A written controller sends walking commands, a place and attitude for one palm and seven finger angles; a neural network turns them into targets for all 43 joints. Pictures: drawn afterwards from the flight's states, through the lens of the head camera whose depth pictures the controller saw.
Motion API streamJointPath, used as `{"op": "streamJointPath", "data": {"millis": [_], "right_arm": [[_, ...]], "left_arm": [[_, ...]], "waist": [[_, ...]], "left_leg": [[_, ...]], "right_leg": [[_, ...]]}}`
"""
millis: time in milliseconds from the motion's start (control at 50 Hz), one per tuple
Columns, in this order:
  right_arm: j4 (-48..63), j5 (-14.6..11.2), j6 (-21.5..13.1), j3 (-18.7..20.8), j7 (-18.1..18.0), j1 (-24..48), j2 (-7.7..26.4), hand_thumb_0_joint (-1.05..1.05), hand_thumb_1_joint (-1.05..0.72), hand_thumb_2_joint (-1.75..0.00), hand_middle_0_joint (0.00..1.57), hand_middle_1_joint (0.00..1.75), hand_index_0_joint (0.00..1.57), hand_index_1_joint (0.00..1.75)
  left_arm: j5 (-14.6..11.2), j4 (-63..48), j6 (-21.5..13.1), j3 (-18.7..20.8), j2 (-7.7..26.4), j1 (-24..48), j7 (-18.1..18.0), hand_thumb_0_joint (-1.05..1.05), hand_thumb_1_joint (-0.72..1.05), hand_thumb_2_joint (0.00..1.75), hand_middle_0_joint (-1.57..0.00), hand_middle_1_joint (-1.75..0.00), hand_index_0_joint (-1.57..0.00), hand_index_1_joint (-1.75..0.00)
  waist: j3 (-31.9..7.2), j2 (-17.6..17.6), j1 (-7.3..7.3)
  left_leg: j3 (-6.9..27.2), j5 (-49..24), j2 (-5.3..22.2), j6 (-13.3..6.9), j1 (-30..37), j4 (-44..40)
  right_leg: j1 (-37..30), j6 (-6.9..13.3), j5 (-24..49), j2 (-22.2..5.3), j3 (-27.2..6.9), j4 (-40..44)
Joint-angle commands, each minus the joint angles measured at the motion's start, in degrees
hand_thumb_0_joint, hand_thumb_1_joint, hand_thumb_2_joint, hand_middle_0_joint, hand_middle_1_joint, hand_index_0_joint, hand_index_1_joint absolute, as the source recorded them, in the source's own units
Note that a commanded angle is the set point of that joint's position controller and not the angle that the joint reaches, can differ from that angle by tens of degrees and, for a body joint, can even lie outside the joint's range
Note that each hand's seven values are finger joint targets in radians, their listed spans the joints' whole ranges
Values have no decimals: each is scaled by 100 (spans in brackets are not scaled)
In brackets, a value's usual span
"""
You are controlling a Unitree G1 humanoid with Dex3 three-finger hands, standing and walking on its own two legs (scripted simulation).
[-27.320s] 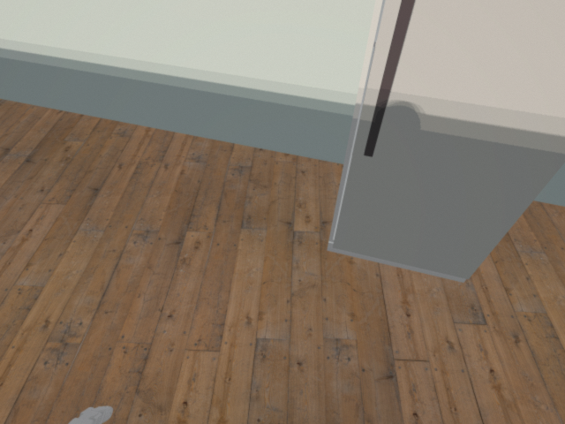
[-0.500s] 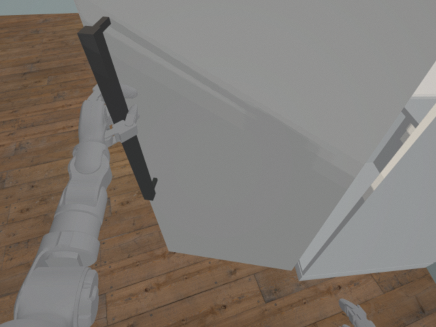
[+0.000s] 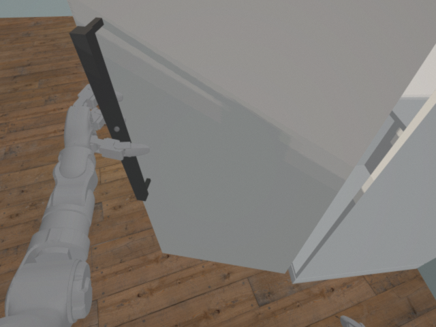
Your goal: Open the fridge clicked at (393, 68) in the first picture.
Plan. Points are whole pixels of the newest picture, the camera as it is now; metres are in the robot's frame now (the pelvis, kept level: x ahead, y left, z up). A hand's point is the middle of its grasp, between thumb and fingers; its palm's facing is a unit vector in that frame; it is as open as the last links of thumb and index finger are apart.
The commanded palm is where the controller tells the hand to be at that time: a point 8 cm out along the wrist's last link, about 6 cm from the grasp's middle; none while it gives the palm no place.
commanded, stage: loosen the grip on the handle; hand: left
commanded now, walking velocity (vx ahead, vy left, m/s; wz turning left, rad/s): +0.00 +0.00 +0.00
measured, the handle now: (125, 132) +0.47 +0.21 +0.09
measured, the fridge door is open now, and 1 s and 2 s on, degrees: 74 74 74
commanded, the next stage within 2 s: slip the hand off the handle in 0.20 s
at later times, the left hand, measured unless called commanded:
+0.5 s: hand (87, 129) +0.43 +0.26 +0.13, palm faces +0.24 -0.96 -0.16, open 14.6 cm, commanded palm +0.40 +0.30 +0.14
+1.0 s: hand (62, 129) +0.43 +0.31 +0.13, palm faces +0.21 -0.96 -0.16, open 14.7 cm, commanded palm +0.38 +0.34 +0.14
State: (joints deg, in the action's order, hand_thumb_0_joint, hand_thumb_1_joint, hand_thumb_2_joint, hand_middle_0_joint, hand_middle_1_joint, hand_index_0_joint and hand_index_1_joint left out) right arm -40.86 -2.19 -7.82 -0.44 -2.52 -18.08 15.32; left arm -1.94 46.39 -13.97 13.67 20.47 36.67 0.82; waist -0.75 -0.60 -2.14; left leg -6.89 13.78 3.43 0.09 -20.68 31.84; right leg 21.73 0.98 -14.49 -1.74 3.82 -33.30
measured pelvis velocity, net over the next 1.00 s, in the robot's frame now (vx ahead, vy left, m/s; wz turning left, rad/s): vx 0.03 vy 0.02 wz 0.01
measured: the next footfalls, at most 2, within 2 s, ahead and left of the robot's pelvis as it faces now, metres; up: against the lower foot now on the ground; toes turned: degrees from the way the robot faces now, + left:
none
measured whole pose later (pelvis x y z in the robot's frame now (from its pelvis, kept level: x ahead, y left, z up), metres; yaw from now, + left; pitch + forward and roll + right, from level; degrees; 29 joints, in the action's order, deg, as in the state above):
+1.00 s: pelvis +0.03 +0.02 -0.01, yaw +0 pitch +7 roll -1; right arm -38.3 -2.2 -3.0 -0.7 -4.0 -19.5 15.2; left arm -6.1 44.0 -14.8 23.2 29.4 30.9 13.2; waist -3.5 0.3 -2.1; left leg -6.3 18.5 3.2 -1.2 -25.5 37.2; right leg 24.6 -0.7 -17.0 -2.2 4.0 -34.8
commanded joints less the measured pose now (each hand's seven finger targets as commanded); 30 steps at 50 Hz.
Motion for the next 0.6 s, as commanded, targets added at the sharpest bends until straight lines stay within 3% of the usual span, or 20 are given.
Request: {"op": "streamJointPath", "data": {"millis": [0, 100, 140, 180, 240, 260, 280, 320, 360, 400, 420, 480, 500, 560, 580], "right_arm": [[646, 17, -259, 319, -133, 239, 878, 0, -90, -90, 20, 30, 20, 30], [705, 36, -187, 371, -107, 213, 774, 0, -90, -90, 20, 30, 20, 30], [695, 24, -187, 385, -96, 201, 763, 0, -90, -90, 20, 30, 20, 30], [661, -6, -168, 374, -84, 165, 790, 0, -90, -90, 20, 30, 20, 30], [669, -16, -119, 378, -99, 179, 806, 0, -90, -90, 20, 30, 20, 30], [674, -1, -99, 370, -104, 205, 804, 0, -90, -90, 20, 30, 20, 30], [591, 13, -29, 374, -141, 59, 887, 0, -90, -90, 20, 30, 20, 30], [730, 2, 31, 301, -147, 189, 791, 0, -90, -90, 20, 30, 20, 30], [763, 16, 78, 312, -169, 189, 810, 0, -90, -90, 20, 30, 20, 30], [830, 9, 65, 314, -152, 200, 760, 0, -90, -90, 20, 30, 20, 30], [829, 5, 60, 321, -153, 186, 768, 0, -90, -90, 20, 30, 20, 30], [809, -24, 95, 300, -149, 127, 789, 0, -90, -90, 20, 30, 20, 30], [800, -30, 100, 314, -159, 122, 815, 0, -90, -90, 20, 30, 20, 30], [833, -30, 134, 337, -188, 122, 836, 0, -90, -90, 20, 30, 20, 30], [836, -45, 135, 322, -177, 99, 811, 0, -90, -90, 20, 30, 20, 30]], "left_arm": [[-77, -1328, -425, 780, 1926, 2377, -86, 0, -55, 20, -32, -123, -32, -123], [-145, -2149, -548, 515, 1501, 2010, 79, 0, -55, 20, -25, -115, -25, -115], [-213, -2299, -508, 269, 1179, 1863, 145, 0, -55, 20, -25, -115, -25, -115], [-287, -2076, -362, 126, 943, 1685, 168, 0, -55, 20, -25, -115, -25, -115], [-250, -2097, -202, 207, 1072, 1729, 103, 0, -55, 20, -25, -115, -25, -115], [-211, -2283, -207, 267, 1134, 1766, 55, 0, -55, 20, -25, -115, -25, -115], [-98, -1693, -168, 1075, 2078, 1439, 12, 0, -55, 20, -25, -115, -25, -115], [-126, -1835, -201, 786, 1763, 1665, 114, 0, -55, 20, -25, -115, -25, -115], [-167, -1936, -273, 1011, 1999, 1670, 200, 0, -55, 20, -25, -115, -25, -115], [-200, -2148, -366, 761, 1730, 1750, 348, 0, -55, 20, -25, -115, -25, -115], [-221, -2159, -408, 782, 1768, 1701, 411, 0, -55, 20, -25, -115, -25, -115], [-299, -1867, -376, 619, 1592, 1586, 626, 0, -55, 20, -25, -115, -25, -115], [-349, -1783, -339, 689, 1675, 1625, 689, 0, -55, 20, -25, -115, -25, -115], [-376, -1996, -323, 737, 1774, 1710, 821, 0, -55, 20, -25, -115, -25, -115], [-389, -2027, -317, 577, 1631, 1717, 859, 0, -55, 20, -25, -115, -25, -115]], "waist": [[-1602, -259, 106], [-2277, 353, 168], [-2207, 338, 106], [-1862, 158, 31], [-1805, 56, 38], [-1797, 234, 85], [-1743, -33, 178], [-1700, -142, 114], [-1901, 46, 198], [-2138, 305, 155], [-2163, 311, 138], [-1879, 311, 49], [-1793, 233, 35], [-1986, 504, 42], [-2011, 547, 13]], "left_leg": [[301, -225, -259, -232, 389, -380], [258, -1111, -308, -220, 842, -243], [295, -1289, -284, -202, 955, -215], [339, -1258, -263, -209, 897, -208], [388, -1043, -263, -189, 803, -235], [403, -1187, -263, -194, 854, -220], [385, -1141, -254, -205, 641, -196], [344, -1075, -292, -214, 493, -205], [357, -1210, -291, -217, 567, -162], [365, -1490, -284, -198, 815, -83], [382, -1604, -270, -199, 885, -39], [443, -1624, -235, -179, 844, 8], [453, -1481, -233, -176, 772, 17], [495, -1644, -232, -176, 921, 79], [529, -1699, -222, -158, 991, 86]], "right_leg": [[-694, -23, 382, 70, -449, 733], [-975, 15, 1473, 122, -361, 476], [-835, 16, 1598, 158, -284, 454], [-647, -7, 1594, 167, -233, 485], [-563, -22, 1324, 155, -207, 499], [-615, 2, 1439, 146, -205, 462], [-688, -12, 1463, 136, -248, 442], [-758, -48, 1534, 110, -268, 424], [-880, -14, 1652, 113, -271, 352], [-790, 1, 1832, 148, -254, 279], [-752, 11, 1893, 168, -251, 264], [-491, 8, 1813, 186, -202, 256], [-427, 3, 1705, 187, -196, 275], [-396, 29, 1703, 191, -190, 218], [-303, 28, 1647, 200, -165, 215]]}}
